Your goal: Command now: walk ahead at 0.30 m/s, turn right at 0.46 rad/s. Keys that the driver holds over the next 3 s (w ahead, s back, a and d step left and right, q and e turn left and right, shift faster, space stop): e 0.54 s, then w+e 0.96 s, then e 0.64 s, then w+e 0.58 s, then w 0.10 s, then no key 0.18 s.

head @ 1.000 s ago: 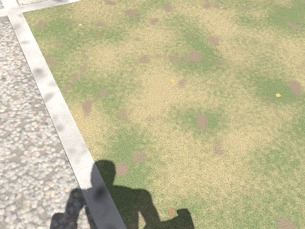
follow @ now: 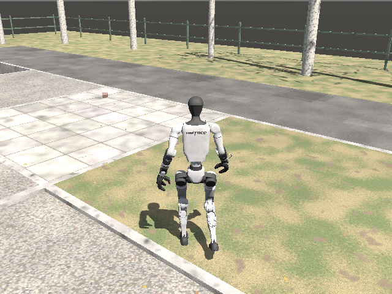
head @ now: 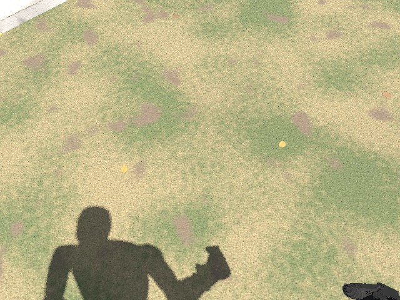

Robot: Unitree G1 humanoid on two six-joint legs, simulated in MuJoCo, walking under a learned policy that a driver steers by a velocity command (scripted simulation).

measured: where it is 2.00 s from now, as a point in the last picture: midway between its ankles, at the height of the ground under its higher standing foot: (345, 266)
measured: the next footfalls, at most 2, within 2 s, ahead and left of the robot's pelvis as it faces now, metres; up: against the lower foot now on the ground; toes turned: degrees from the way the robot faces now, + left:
right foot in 0.34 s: +0.24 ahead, -0.15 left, +0.00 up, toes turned -13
left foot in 0.76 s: +0.27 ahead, +0.07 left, +0.00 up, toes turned -28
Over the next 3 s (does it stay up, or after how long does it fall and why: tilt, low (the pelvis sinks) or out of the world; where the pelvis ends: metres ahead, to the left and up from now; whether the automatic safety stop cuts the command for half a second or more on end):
stays up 0.52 -0.69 0.00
